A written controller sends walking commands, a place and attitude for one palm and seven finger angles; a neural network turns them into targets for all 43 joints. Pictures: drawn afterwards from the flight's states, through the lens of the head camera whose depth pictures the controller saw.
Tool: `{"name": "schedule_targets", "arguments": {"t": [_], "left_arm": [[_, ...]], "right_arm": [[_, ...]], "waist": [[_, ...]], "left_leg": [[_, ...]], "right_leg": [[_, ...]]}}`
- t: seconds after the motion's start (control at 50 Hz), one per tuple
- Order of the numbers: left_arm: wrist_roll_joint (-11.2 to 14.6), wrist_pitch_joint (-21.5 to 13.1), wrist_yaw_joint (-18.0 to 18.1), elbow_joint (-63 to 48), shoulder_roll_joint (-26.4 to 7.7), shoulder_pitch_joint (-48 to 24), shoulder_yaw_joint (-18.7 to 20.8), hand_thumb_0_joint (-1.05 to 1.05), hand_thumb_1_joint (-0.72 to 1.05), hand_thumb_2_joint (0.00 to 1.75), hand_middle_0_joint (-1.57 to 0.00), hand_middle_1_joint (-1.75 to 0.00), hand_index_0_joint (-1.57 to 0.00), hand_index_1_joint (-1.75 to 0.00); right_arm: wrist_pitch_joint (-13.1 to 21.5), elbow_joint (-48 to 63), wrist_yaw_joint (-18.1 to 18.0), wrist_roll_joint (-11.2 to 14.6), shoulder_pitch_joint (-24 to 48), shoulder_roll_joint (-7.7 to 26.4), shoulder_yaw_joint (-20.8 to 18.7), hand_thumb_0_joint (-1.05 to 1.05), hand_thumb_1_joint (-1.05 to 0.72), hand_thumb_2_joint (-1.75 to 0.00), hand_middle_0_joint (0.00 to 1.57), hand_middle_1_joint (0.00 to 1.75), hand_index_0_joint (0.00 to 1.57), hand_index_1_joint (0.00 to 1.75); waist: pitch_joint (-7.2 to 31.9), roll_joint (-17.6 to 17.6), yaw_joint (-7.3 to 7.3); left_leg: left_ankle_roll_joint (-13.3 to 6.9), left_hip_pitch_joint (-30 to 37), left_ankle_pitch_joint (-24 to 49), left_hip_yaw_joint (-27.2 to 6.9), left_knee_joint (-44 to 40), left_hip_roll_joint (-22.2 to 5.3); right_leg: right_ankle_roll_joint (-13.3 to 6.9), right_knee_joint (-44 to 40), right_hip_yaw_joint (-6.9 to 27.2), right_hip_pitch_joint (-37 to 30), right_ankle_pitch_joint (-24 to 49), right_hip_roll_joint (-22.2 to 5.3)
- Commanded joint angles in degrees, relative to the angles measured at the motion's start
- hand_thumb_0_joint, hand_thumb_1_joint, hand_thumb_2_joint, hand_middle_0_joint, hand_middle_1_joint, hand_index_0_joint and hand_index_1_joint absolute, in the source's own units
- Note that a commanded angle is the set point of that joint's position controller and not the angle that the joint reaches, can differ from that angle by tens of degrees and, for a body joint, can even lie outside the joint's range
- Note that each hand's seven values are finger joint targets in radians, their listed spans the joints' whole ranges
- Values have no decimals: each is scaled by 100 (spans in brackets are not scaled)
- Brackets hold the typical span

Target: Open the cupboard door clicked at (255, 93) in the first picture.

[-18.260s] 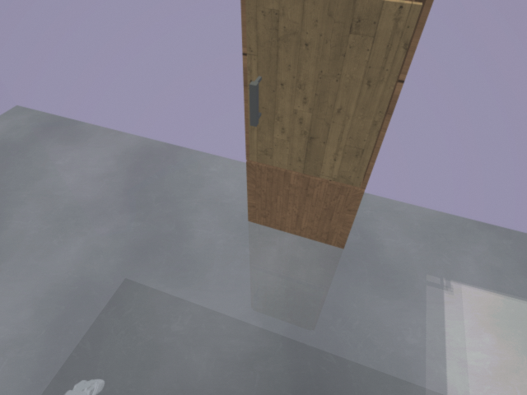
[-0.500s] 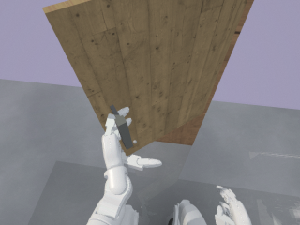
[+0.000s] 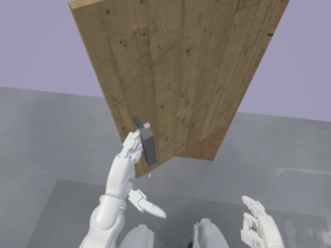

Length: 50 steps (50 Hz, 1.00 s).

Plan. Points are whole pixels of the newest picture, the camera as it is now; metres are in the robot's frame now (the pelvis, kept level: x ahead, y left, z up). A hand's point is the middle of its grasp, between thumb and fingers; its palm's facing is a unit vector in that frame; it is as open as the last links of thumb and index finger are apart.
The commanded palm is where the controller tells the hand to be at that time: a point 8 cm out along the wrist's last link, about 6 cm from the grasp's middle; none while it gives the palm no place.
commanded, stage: slide the hand sideways off the handle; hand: left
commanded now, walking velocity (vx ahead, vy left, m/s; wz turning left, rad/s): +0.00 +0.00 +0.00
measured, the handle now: (144, 142) +0.36 +0.07 +0.04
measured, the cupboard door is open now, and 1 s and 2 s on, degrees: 41 41 41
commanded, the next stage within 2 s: draw the hand back to the body in 0.76 s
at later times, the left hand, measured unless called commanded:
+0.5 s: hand (121, 190) +0.24 +0.11 +0.04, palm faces -0.15 -0.99 -0.03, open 16.3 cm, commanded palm +0.22 +0.17 +0.04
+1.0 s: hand (101, 194) +0.23 +0.14 +0.05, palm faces -0.17 -0.98 -0.05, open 16.3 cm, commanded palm +0.21 +0.21 +0.07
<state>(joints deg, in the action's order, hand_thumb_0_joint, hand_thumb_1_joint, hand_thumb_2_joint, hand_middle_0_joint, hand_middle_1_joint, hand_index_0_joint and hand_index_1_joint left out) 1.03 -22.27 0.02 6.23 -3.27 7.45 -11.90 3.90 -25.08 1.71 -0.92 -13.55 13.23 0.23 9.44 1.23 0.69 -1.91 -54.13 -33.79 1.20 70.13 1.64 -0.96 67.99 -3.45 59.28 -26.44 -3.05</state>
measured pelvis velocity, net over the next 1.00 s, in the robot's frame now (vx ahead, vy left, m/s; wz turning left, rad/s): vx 0.01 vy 0.00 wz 0.00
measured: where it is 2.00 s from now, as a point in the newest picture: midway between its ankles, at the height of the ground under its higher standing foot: outside the picture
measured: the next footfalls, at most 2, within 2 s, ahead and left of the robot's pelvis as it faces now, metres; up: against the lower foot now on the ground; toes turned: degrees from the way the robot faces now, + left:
none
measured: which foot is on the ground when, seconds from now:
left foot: down 0.00-1.00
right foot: down 0.00-1.00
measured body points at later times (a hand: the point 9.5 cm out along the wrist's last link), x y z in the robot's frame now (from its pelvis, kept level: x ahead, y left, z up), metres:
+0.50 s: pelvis +0.01 +0.00 -0.01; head +0.09 +0.00 +0.43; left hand +0.24 +0.16 +0.04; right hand +0.20 -0.22 -0.09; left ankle +0.00 +0.10 -0.64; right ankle +0.06 -0.12 -0.64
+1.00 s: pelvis +0.01 +0.00 -0.01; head +0.08 +0.01 +0.44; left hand +0.23 +0.20 +0.06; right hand +0.20 -0.23 -0.08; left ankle +0.00 +0.10 -0.64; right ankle +0.06 -0.12 -0.64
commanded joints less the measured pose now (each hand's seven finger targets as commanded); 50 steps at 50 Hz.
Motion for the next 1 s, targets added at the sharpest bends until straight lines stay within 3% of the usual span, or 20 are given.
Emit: {"name": "schedule_targets", "arguments": {"t": [0.0, 0.06, 0.08, 0.14, 0.16, 0.2, 0.24, 0.36, 0.42, 0.44, 0.56, 0.6, 0.66, 0.72, 0.76, 0.82, 0.84, 0.92, 0.98], "left_arm": [[-7, -342, -18, -1546, -221, -276, 159, 0, -50, 30, -15, -30, -15, -30], [87, -312, -84, -1927, -234, -147, 148, 0, -50, 30, -15, -30, -15, -30], [105, -302, -117, -1952, -276, -134, 164, 0, -50, 30, -15, -30, -15, -30], [181, -322, -254, -2175, -344, 91, 204, 0, -50, 30, -15, -30, -15, -30], [195, -316, -303, -2203, -324, 149, 157, 0, -50, 30, -15, -30, -15, -30], [262, -252, -400, -2142, -439, 399, 299, 0, -50, 30, -15, -30, -15, -30], [276, -195, -500, -2154, -512, 453, 358, 0, -50, 30, -15, -30, -15, -30], [458, -108, -664, -2429, -721, 797, 694, 0, -50, 30, -15, -30, -15, -30], [561, -140, -754, -2587, -927, 1219, 937, 0, -50, 30, -15, -30, -15, -30], [592, -124, -800, -2537, -849, 1253, 859, 0, -50, 30, -15, -30, -15, -30], [791, -189, -1076, -2545, -1123, 1282, 1235, 0, -50, 30, -15, -30, -15, -30], [878, -203, -1171, -2531, -1250, 1350, 1408, 0, -50, 30, -15, -30, -15, -30], [1023, -202, -1330, -2534, -1409, 1410, 1647, 0, -50, 30, -15, -30, -15, -30], [1161, -198, -1488, -2652, -1366, 1512, 1631, 0, -50, 30, -15, -30, -15, -30], [1198, -163, -1565, -2596, -1240, 1437, 1467, 0, -50, 30, -15, -30, -15, -30], [1158, -138, -1562, -2540, -1402, 1232, 1557, 0, -50, 30, -15, -30, -15, -30], [1156, -124, -1544, -2543, -1364, 1244, 1546, 0, -50, 30, -15, -30, -15, -30], [1210, 63, -1404, -3270, -1848, 1688, 2046, 0, -50, 30, -15, -30, -15, -30], [1252, 286, -1359, -3338, -1685, 1867, 1974, 0, -50, 30, -15, -30, -15, -30]], "right_arm": [[193, 954, -64, 20, 228, 605, -226, 0, -90, -90, 20, 30, 20, 30], [194, 1000, -115, 38, 244, 591, -212, 0, -90, -90, 20, 30, 20, 30], [204, 986, -134, 47, 220, 602, -209, 0, -90, -90, 20, 30, 20, 30], [263, 986, -188, 49, 228, 612, -209, 0, -90, -90, 20, 30, 20, 30], [282, 983, -193, 54, 214, 599, -199, 0, -90, -90, 20, 30, 20, 30], [288, 1000, -208, 62, 175, 617, -201, 0, -90, -90, 20, 30, 20, 30], [305, 1009, -232, 71, 209, 633, -197, 0, -90, -90, 20, 30, 20, 30], [357, 1073, -289, 96, 148, 632, -211, 0, -90, -90, 20, 30, 20, 30], [383, 1114, -303, 98, 153, 637, -214, 0, -90, -90, 20, 30, 20, 30], [382, 1118, -303, 104, 137, 627, -205, 0, -90, -90, 20, 30, 20, 30], [439, 1068, -363, 132, 122, 677, -233, 0, -90, -90, 20, 30, 20, 30], [466, 1070, -399, 143, 127, 699, -242, 0, -90, -90, 20, 30, 20, 30], [505, 1045, -443, 163, 132, 714, -241, 0, -90, -90, 20, 30, 20, 30], [560, 1058, -469, 175, 178, 720, -242, 0, -90, -90, 20, 30, 20, 30], [591, 1018, -462, 182, 153, 729, -242, 0, -90, -90, 20, 30, 20, 30], [627, 984, -489, 169, 155, 781, -238, 0, -90, -90, 20, 30, 20, 30], [638, 990, -481, 168, 167, 772, -240, 0, -90, -90, 20, 30, 20, 30], [570, 1148, -492, 212, 121, 747, -249, 0, -90, -90, 20, 30, 20, 30], [494, 1174, -500, 278, 89, 697, -218, 0, -90, -90, 20, 30, 20, 30]], "waist": [[1487, -292, -3], [1563, -163, 29], [1495, -303, 74], [1578, -266, 78], [1531, -124, 86], [1459, -327, 94], [1422, -183, 82], [1585, -240, 32], [1644, -165, -71], [1509, -199, 7], [1336, -133, 61], [1372, -222, 39], [1438, -59, -4], [1534, 70, -22], [1426, -3, 91], [1335, -82, 113], [1370, 67, 73], [1866, 257, -183], [1489, 190, -74]], "left_leg": [[146, 417, 1229, -370, -1101, 49], [154, 486, 1328, -398, -1070, 38], [160, 466, 1286, -441, -1062, 26], [160, 490, 1383, -466, -1001, 20], [177, 504, 1433, -478, -996, 23], [160, 378, 1287, -465, -979, 25], [166, 342, 1259, -462, -952, 25], [173, 340, 1474, -446, -878, 31], [171, 288, 1618, -417, -851, 40], [163, 236, 1541, -393, -818, 40], [160, 40, 1297, -363, -711, 34], [149, -24, 1199, -350, -685, 31], [144, -7, 1294, -328, -650, 37], [144, 84, 1549, -360, -669, 36], [145, 107, 1490, -371, -640, 25], [130, 22, 1353, -419, -627, -2], [142, 36, 1318, -388, -629, 17], [173, 585, 1829, -397, -1000, 23], [185, 810, 1741, -395, -1258, 13]], "right_leg": [[-172, -786, 141, -1555, 723, 195], [-161, -744, 109, -1539, 799, 202], [-153, -739, 88, -1482, 745, 212], [-150, -685, 75, -1457, 803, 218], [-156, -664, 68, -1410, 839, 217], [-134, -720, 64, -1434, 733, 225], [-138, -683, 68, -1355, 679, 224], [-134, -629, 72, -1489, 897, 248], [-154, -602, 90, -1625, 1020, 262], [-132, -645, 104, -1581, 1011, 260], [-115, -676, 141, -1461, 745, 272], [-111, -722, 187, -1513, 602, 273], [-115, -717, 207, -1567, 674, 282], [-130, -649, 149, -1612, 898, 304], [-92, -679, 118, -1459, 845, 305], [-110, -661, 101, -1335, 608, 321], [-106, -658, 121, -1336, 575, 297], [-137, -792, 57, -1945, 1005, 337], [-89, -1075, -22, -2029, 967, 357]]}}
